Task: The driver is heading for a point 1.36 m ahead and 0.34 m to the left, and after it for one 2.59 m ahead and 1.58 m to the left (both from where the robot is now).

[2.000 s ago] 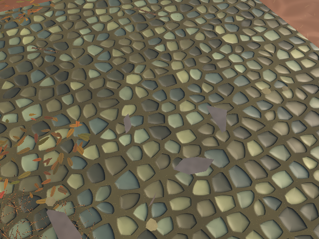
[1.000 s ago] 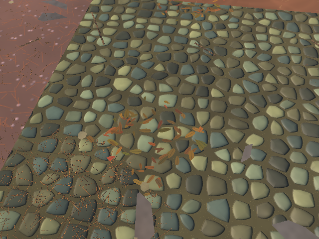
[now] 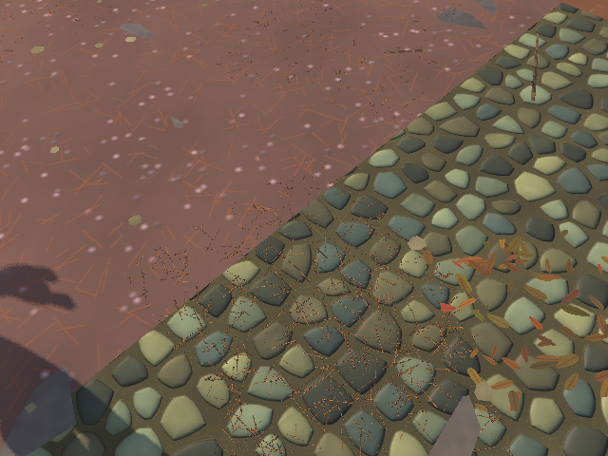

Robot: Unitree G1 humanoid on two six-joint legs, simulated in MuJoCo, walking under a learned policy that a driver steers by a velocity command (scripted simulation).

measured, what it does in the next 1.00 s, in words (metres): steps on the spot, turning left: left foot, then right foot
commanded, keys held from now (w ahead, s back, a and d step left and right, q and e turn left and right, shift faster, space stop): q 0.46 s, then no key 0.26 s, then w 0.28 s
